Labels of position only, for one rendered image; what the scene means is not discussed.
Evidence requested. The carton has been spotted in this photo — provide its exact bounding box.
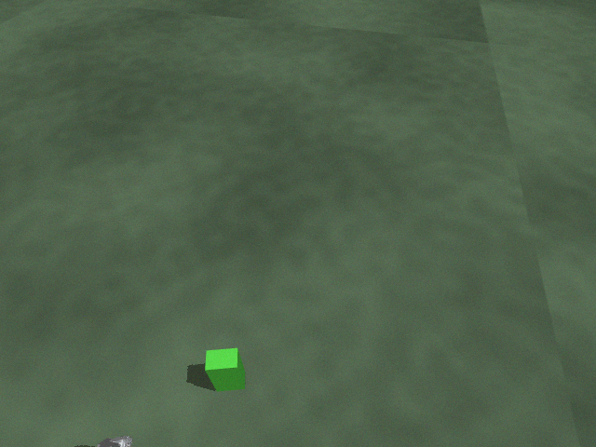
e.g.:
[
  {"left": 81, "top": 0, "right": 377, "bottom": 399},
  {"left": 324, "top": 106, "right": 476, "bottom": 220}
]
[{"left": 205, "top": 348, "right": 245, "bottom": 391}]

